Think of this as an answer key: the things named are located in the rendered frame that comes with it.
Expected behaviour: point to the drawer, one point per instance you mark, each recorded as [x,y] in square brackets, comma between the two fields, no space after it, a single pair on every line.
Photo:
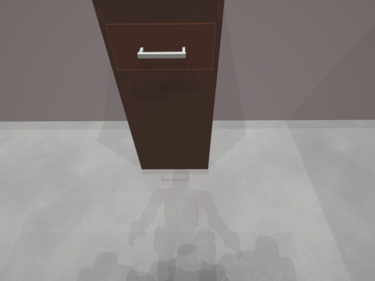
[128,38]

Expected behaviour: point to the cabinet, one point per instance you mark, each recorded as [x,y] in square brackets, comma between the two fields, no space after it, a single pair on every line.
[169,111]

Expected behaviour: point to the handle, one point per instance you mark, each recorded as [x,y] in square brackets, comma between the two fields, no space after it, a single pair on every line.
[161,55]

